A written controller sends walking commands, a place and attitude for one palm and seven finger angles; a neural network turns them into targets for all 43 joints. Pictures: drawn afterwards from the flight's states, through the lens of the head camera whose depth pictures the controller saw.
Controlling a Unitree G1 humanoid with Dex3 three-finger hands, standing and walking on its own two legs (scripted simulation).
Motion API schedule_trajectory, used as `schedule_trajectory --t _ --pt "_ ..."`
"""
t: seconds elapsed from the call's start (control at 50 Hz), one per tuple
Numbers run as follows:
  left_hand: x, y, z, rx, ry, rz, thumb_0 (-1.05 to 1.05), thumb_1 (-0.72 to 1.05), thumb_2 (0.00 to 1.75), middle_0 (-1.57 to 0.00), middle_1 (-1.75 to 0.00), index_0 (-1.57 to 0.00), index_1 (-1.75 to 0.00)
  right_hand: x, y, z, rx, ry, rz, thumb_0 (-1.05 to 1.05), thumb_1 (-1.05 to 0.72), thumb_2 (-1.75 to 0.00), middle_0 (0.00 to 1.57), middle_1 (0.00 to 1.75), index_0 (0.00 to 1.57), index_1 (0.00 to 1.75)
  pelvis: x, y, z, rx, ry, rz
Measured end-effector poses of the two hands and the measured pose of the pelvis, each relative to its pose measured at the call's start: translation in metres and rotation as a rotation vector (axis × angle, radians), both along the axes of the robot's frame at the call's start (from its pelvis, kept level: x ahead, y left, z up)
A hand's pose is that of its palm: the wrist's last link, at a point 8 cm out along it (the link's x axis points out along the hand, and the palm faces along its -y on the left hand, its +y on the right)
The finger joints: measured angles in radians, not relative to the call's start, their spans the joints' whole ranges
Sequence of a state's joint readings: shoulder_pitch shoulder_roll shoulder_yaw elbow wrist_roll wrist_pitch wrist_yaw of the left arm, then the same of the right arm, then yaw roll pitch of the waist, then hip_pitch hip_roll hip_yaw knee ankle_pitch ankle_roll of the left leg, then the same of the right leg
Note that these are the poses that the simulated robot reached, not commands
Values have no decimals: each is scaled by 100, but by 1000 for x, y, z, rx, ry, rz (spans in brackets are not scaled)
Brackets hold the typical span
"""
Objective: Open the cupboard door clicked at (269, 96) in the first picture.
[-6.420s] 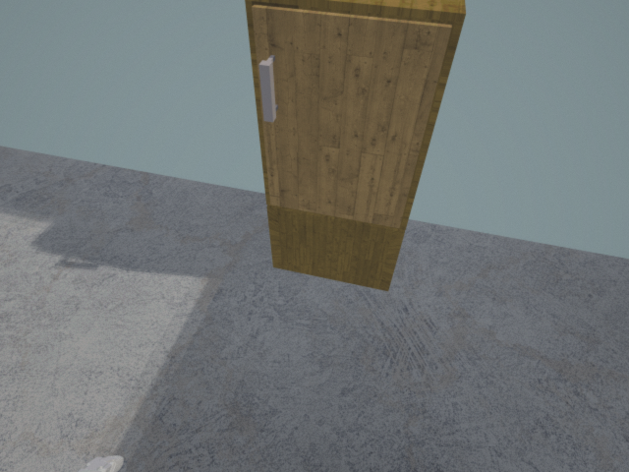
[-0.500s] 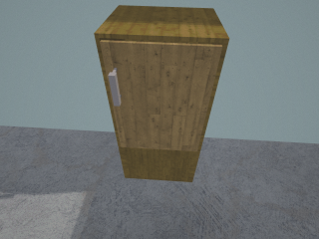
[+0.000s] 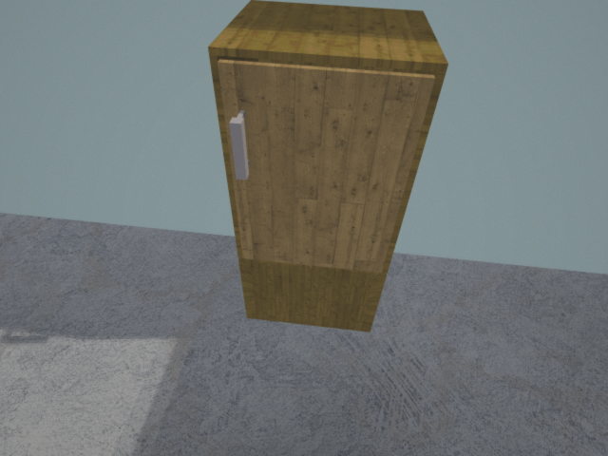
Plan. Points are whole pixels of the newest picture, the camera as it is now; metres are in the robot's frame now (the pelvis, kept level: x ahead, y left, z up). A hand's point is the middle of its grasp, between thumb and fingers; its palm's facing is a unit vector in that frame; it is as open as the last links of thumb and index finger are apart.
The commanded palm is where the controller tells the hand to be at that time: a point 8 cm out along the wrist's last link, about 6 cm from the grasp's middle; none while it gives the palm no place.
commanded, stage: come to a stop and stand still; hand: left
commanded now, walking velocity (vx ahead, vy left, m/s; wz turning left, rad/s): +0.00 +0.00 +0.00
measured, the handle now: (242, 145) +0.74 +0.19 +0.04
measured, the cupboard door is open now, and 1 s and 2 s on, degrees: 0 0 0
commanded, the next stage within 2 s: look again from close up in 0.50 s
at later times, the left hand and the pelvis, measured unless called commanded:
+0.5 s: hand out of the picture -0.04 +0.18 -0.17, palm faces +0.05 -0.98 -0.21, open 7.4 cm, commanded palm none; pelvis -0.03 +0.00 +0.00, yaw -1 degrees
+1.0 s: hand out of the picture -0.02 +0.18 -0.16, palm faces +0.01 -0.98 -0.19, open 7.4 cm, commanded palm none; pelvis -0.01 +0.02 +0.01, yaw -2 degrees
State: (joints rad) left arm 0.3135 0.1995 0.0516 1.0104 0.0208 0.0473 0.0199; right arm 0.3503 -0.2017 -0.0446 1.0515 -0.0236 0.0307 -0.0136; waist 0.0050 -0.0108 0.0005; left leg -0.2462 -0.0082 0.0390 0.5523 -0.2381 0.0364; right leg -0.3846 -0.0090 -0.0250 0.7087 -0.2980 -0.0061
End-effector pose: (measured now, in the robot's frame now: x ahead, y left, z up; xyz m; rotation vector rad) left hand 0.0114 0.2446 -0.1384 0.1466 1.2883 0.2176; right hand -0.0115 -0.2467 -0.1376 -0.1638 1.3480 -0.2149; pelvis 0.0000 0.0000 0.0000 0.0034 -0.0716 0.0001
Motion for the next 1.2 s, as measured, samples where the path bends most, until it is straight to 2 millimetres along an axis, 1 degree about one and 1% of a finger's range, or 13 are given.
schedule_trajectory --t 0.1,0.16,0.2,0.3,0.4,0.46,0.54,0.6,0.66,0.76,0.9,1.04,1.2 --pt "-15 -13 1 9 -8 -18 1 91 89 -20 -30 -20 -30 7 4 -8 35 -28 5 0 -91 -90 20 30 20 30 -10 -5 -2 10 12 -15" --pt "-28 -23 3 -13 32 -37 1 91 89 -20 -30 -20 -30 10 9 -6 55 -65 -2 0 -91 -90 20 30 20 29 -17 -5 2 -2 10 -7" --pt "-32 -25 2 -26 45 -37 1 91 89 -20 -30 -20 -30 8 13 -4 60 -72 -5 0 -91 -90 20 30 20 29 -20 -5 3 -8 12 -3" --pt "-30 -22 -3 -46 39 -33 1 91 89 -21 -30 -20 -30 -16 22 -1 50 -32 -19 0 -91 -90 20 30 20 29 -26 1 4 -17 13 -5" --pt "-30 -15 0 -43 26 -30 1 91 89 -20 -30 -20 -30 -43 29 1 53 55 -31 0 -91 -90 20 30 20 29 -31 5 6 -9 29 -10" --pt "-44 -14 0 -30 45 -15 1 91 89 -20 -30 -20 -30 -47 29 -5 64 80 -30 0 -91 -90 20 30 20 30 -32 4 3 3 32 -13" --pt "-69 -19 1 -30 119 -12 0 91 89 -20 -30 -20 -30 -40 29 -7 72 57 -40 0 -91 -90 20 30 20 29 -33 4 4 -7 28 -14" --pt "-77 -19 -2 -45 163 -8 1 91 89 -20 -30 -20 -30 -36 30 -5 63 35 -49 0 -91 -90 20 30 20 29 -31 8 3 -22 33 -15" --pt "-71 -15 -6 -57 168 -16 1 91 89 -20 -30 -20 -30 -38 34 -3 48 29 -53 0 -91 -90 20 30 20 29 -29 12 2 -25 28 -23" --pt "-51 -9 -3 -55 116 -27 1 91 89 -20 -30 -20 -30 -39 44 1 57 60 -39 0 -91 -90 20 30 20 29 -24 17 6 -11 41 -23" --pt "-40 -9 3 -45 100 -35 1 91 89 -20 -30 -20 -30 -19 51 1 81 43 -29 0 -91 -90 20 30 20 29 -16 18 10 -5 54 -22" --pt "-34 -15 4 -53 126 -52 1 91 89 -20 -30 -20 -30 -3 44 2 68 15 -35 1 -93 -90 20 30 20 29 -6 16 11 -4 53 -35" --pt "-18 -20 3 -60 117 -71 1 91 89 -20 -30 -20 -30 8 40 4 61 9 -36 0 -92 -90 20 30 20 29 2 15 12 -3 52 -44"
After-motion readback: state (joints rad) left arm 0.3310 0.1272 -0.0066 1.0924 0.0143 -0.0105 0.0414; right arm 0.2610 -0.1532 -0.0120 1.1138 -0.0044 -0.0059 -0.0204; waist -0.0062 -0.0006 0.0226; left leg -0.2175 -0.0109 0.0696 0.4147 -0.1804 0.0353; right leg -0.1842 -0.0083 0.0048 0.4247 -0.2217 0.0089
